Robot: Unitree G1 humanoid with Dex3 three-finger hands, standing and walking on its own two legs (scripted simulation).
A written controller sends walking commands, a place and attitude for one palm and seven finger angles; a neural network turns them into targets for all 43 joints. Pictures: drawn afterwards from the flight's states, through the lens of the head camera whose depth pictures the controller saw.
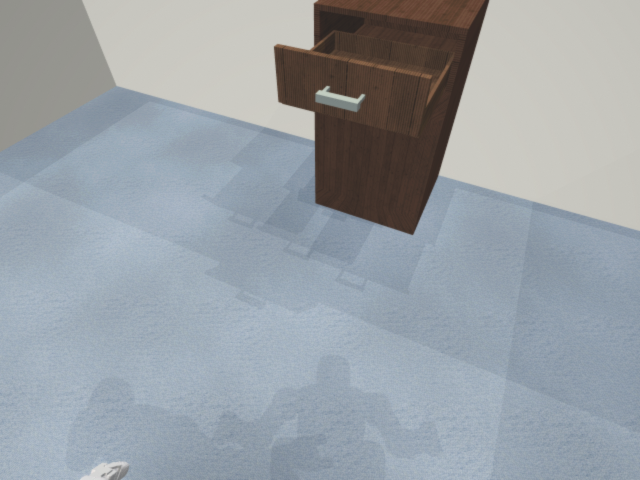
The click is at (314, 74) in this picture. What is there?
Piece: drawer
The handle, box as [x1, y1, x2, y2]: [315, 86, 364, 111]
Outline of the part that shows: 315,94 315,101 354,111 357,111 360,103 364,98 364,94 361,94 356,99 330,93 328,91 329,86 326,86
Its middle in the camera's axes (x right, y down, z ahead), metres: +0.05 -0.37 +1.01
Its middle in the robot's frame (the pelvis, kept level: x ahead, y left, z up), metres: +1.01 +0.00 -0.03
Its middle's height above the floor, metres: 0.74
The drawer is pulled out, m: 0.29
